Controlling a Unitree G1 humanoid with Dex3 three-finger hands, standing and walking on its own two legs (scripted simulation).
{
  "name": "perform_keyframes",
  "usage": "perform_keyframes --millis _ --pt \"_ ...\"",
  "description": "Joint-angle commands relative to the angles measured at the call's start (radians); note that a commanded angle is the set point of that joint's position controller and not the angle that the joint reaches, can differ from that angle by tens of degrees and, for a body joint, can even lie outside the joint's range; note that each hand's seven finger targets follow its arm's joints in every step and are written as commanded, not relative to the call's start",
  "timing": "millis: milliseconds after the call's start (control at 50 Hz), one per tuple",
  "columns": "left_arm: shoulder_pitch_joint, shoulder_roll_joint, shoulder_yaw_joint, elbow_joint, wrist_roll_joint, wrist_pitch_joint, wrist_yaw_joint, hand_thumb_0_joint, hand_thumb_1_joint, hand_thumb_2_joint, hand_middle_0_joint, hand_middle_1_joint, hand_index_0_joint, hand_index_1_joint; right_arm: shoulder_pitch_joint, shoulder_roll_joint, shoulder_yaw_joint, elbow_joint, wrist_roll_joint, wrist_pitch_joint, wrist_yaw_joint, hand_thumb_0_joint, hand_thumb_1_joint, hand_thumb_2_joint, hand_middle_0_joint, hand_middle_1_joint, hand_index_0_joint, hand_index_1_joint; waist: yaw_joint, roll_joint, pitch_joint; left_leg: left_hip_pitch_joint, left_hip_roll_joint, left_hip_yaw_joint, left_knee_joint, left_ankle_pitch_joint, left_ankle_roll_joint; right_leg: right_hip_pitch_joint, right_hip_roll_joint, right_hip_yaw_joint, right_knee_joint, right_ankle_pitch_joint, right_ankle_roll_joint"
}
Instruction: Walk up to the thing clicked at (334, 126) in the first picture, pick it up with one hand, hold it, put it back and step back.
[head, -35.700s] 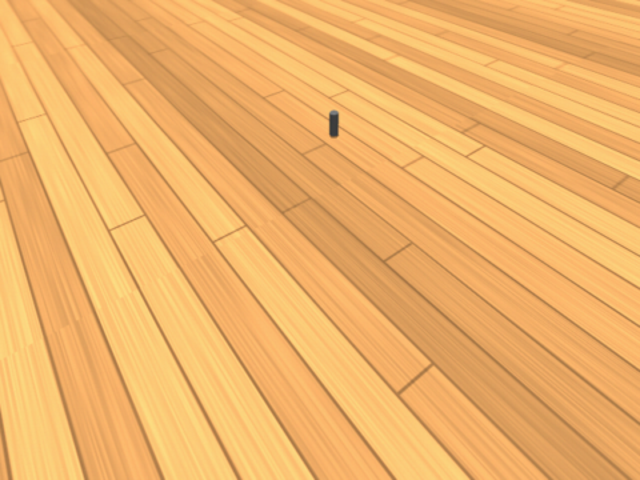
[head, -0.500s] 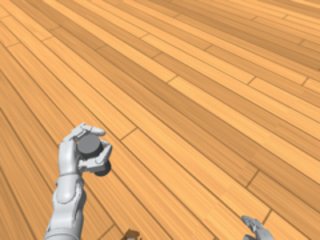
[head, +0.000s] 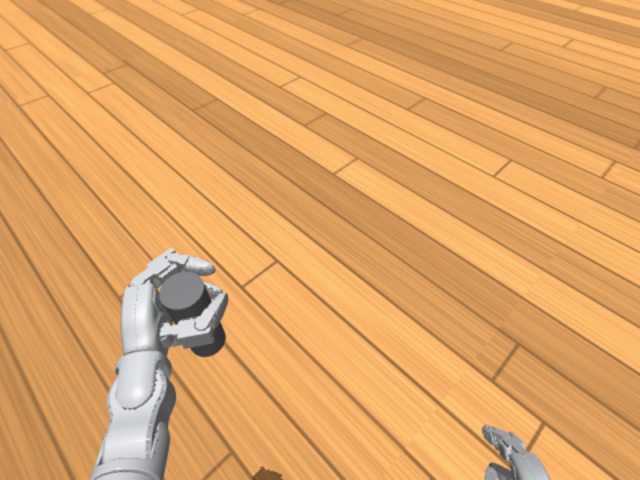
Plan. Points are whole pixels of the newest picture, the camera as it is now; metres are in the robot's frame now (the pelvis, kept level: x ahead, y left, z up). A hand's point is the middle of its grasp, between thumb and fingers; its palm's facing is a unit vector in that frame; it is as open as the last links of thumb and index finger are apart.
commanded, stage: hold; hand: left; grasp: from the side
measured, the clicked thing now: (196, 317) +0.33 +0.18 +0.02
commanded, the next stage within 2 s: crouch in 1.70 s
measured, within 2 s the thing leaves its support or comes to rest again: neither
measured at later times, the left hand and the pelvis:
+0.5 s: hand (195, 304) +0.33 +0.17 +0.06, palm faces +0.15 -0.99 -0.02, open 6.8 cm; pelvis +0.00 +0.00 +0.00, yaw +0 degrees
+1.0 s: hand (195, 301) +0.33 +0.17 +0.06, palm faces +0.15 -0.99 -0.03, open 6.8 cm; pelvis +0.00 +0.00 +0.00, yaw +0 degrees
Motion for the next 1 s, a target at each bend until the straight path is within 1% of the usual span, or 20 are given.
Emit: perform_keyframes --millis 0,20,120,200,260,320,360,400,440,480,540,640,700,720,760,800,860,900,940,980 --pt "-0.258 0.126 0.053 -0.218 -0.015 -0.091 -0.003 0.0 0.526 1.169 -1.261 -1.328 -1.275 -1.319 -0.044 -0.126 -0.044 -0.128 0.004 -0.044 -0.005 0.0 -0.911 -0.901 0.2 0.3 0.2 0.3 0.003 -0.019 -0.252 0.141 -0.042 0.015 -0.113 0.178 0.029 0.081 0.036 -0.011 -0.116 0.237 -0.014" --pt "-0.275 0.144 0.068 -0.239 -0.019 -0.096 -0.004 0.0 0.515 1.183 -1.275 -1.343 -1.287 -1.336 -0.048 -0.127 -0.044 -0.127 0.004 -0.046 -0.005 0.0 -0.914 -0.902 0.2 0.3 0.2 0.3 0.005 -0.004 -0.243 0.14 -0.045 0.017 -0.112 0.178 0.03 0.075 0.034 -0.008 -0.118 0.239 -0.013" --pt "-0.234 0.095 0.017 -0.191 -0.022 -0.091 -0.016 0.0 0.499 1.174 -1.262 -1.328 -1.274 -1.322 -0.047 -0.123 -0.04 -0.12 0.005 -0.049 -0.007 0.0 -0.914 -0.903 0.199 0.3 0.2 0.3 -0.012 -0.034 -0.223 0.145 -0.044 0.019 -0.109 0.183 0.032 0.067 0.035 -0.007 -0.126 0.247 -0.009" --pt "-0.258 0.144 0.052 -0.222 -0.015 -0.09 -0.013 0.0 0.489 1.163 -1.253 -1.318 -1.264 -1.312 -0.038 -0.132 -0.046 -0.119 0.007 -0.049 -0.008 0.0 -0.919 -0.904 0.199 0.3 0.2 0.3 0.002 -0.026 -0.276 0.16 -0.047 0.022 -0.107 0.219 0.035 0.106 0.03 -0.001 -0.124 0.287 -0.008" --pt "-0.224 0.084 0.021 -0.162 -0.021 -0.09 -0.015 0.0 0.494 1.179 -1.261 -1.33 -1.272 -1.325 -0.046 -0.125 -0.043 -0.12 0.006 -0.047 -0.002 0.0 -0.916 -0.904 0.199 0.3 0.2 0.3 -0.007 -0.042 -0.209 0.135 -0.042 0.013 -0.116 0.193 0.032 0.065 0.037 -0.015 -0.12 0.251 -0.012" --pt "-0.329 0.173 0.084 -0.288 -0.019 -0.119 -0.004 0.0 0.504 1.187 -1.258 -1.335 -1.269 -1.329 -0.043 -0.125 -0.047 -0.125 0.006 -0.046 0.0 0.0 -0.916 -0.904 0.199 0.3 0.2 0.3 0.019 0.014 -0.294 0.159 -0.045 0.015 -0.115 0.205 0.028 0.107 0.033 -0.009 -0.117 0.258 -0.015" --pt "-0.229 0.117 0.043 -0.183 -0.014 -0.11 -0.01 0.0 0.48 1.191 -1.279 -1.351 -1.29 -1.346 -0.043 -0.123 -0.042 -0.124 0.005 -0.044 0.001 0.0 -0.921 -0.906 0.199 0.3 0.2 0.3 0.003 -0.008 -0.231 0.146 -0.044 0.016 -0.122 0.179 0.029 0.081 0.036 -0.011 -0.12 0.233 -0.014" --pt "-0.22 0.1 0.036 -0.189 -0.023 -0.108 -0.017 0.0 0.5 1.202 -1.27 -1.346 -1.281 -1.342 -0.043 -0.125 -0.046 -0.126 0.007 -0.045 -0.002 0.0 -0.918 -0.906 0.199 0.3 0.2 0.3 -0.001 -0.038 -0.264 0.153 -0.046 0.018 -0.11 0.204 0.033 0.096 0.032 -0.006 -0.127 0.269 -0.008" --pt "-0.249 0.131 0.046 -0.235 -0.023 -0.112 -0.019 0.0 0.465 1.188 -1.276 -1.352 -1.287 -1.347 -0.046 -0.13 -0.047 -0.126 0.01 -0.046 -0.003 0.0 -0.923 -0.906 0.199 0.3 0.2 0.3 0.008 -0.014 -0.265 0.164 -0.047 0.02 -0.116 0.206 0.031 0.099 0.032 -0.005 -0.128 0.266 -0.01" --pt "-0.234 0.108 0.025 -0.204 -0.022 -0.103 -0.022 0.0 0.479 1.174 -1.251 -1.323 -1.261 -1.319 -0.036 -0.129 -0.047 -0.121 0.008 -0.045 -0.002 0.0 -0.919 -0.906 0.199 0.3 0.199 0.3 -0.007 -0.033 -0.263 0.169 -0.043 0.015 -0.114 0.224 0.033 0.098 0.035 -0.008 -0.121 0.286 -0.009" --pt "-0.26 0.14 0.065 -0.21 -0.024 -0.111 -0.016 0.0 0.478 1.172 -1.248 -1.32 -1.259 -1.316 -0.039 -0.13 -0.048 -0.116 0.008 -0.046 -0.002 0.0 -0.918 -0.905 0.199 0.3 0.2 0.3 0.006 -0.029 -0.239 0.148 -0.042 0.016 -0.108 0.221 0.033 0.082 0.034 -0.009 -0.121 0.282 -0.01" --pt "-0.22 0.116 0.041 -0.184 -0.021 -0.113 -0.02 0.0 0.497 1.184 -1.243 -1.317 -1.253 -1.314 -0.031 -0.131 -0.05 -0.117 0.006 -0.04 0.0 0.0 -0.915 -0.905 0.199 0.3 0.2 0.3 0.0 -0.036 -0.261 0.169 -0.044 0.017 -0.102 0.262 0.034 0.1 0.033 -0.008 -0.118 0.322 -0.007" --pt "-0.279 0.12 0.027 -0.218 -0.016 -0.118 -0.02 0.0 0.476 1.177 -1.244 -1.319 -1.253 -1.315 -0.03 -0.126 -0.048 -0.112 0.003 -0.04 0.003 0.0 -0.919 -0.906 0.199 0.3 0.2 0.3 -0.004 -0.013 -0.27 0.168 -0.042 0.017 -0.1 0.266 0.035 0.094 0.032 -0.006 -0.112 0.328 -0.009" --pt "-0.292 0.143 0.051 -0.223 -0.016 -0.119 -0.018 0.0 0.46 1.169 -1.242 -1.313 -1.25 -1.311 -0.029 -0.131 -0.052 -0.113 0.004 -0.039 0.002 0.0 -0.918 -0.906 0.199 0.3 0.199 0.3 0.003 0.01 -0.265 0.168 -0.045 0.018 -0.102 0.258 0.032 0.097 0.03 -0.006 -0.114 0.314 -0.011" --pt "-0.223 0.114 0.042 -0.141 -0.01 -0.108 -0.016 0.0 0.474 1.184 -1.253 -1.326 -1.262 -1.323 -0.033 -0.129 -0.051 -0.117 0.004 -0.035 0.003 0.0 -0.917 -0.906 0.199 0.3 0.199 0.3 -0.003 -0.037 -0.231 0.147 -0.042 0.015 -0.107 0.228 0.034 0.077 0.034 -0.01 -0.118 0.286 -0.01" --pt "-0.282 0.135 0.062 -0.229 -0.022 -0.119 -0.015 0.0 0.48 1.185 -1.253 -1.328 -1.263 -1.324 -0.042 -0.125 -0.048 -0.125 0.005 -0.034 0.003 0.0 -0.916 -0.905 0.199 0.3 0.2 0.3 0.009 -0.019 -0.274 0.156 -0.047 0.019 -0.107 0.223 0.033 0.107 0.029 -0.006 -0.126 0.288 -0.008" --pt "-0.249 0.124 0.045 -0.169 -0.015 -0.112 -0.017 0.0 0.491 1.183 -1.256 -1.328 -1.266 -1.324 -0.037 -0.131 -0.049 -0.119 0.005 -0.033 0.001 0.0 -0.919 -0.906 0.199 0.3 0.2 0.3 -0.004 -0.023 -0.247 0.158 -0.045 0.021 -0.108 0.227 0.034 0.088 0.032 -0.004 -0.121 0.293 -0.009" --pt "-0.289 0.133 0.052 -0.209 -0.017 -0.117 -0.017 0.0 0.494 1.182 -1.247 -1.32 -1.256 -1.318 -0.03 -0.13 -0.052 -0.119 0.005 -0.033 -0.001 0.0 -0.921 -0.907 0.199 0.3 0.2 0.3 -0.003 -0.025 -0.299 0.178 -0.042 0.017 -0.098 0.263 0.036 0.107 0.031 -0.004 -0.118 0.325 -0.008" --pt "-0.239 0.107 0.035 -0.138 -0.017 -0.108 -0.019 0.0 0.466 1.184 -1.268 -1.337 -1.278 -1.334 -0.036 -0.129 -0.048 -0.117 0.005 -0.034 0.001 0.0 -0.924 -0.907 0.199 0.3 0.2 0.3 -0.005 -0.041 -0.227 0.146 -0.044 0.019 -0.103 0.229 0.036 0.084 0.031 -0.005 -0.123 0.293 -0.008" --pt "-0.263 0.116 0.044 -0.162 -0.019 -0.111 -0.017 0.0 0.456 1.192 -1.262 -1.333 -1.269 -1.333 -0.035 -0.131 -0.052 -0.114 0.005 -0.036 0.001 0.0 -0.922 -0.908 0.199 0.3 0.199 0.3 -0.005 -0.021 -0.243 0.157 -0.043 0.018 -0.105 0.232 0.034 0.08 0.032 -0.006 -0.118 0.293 -0.011"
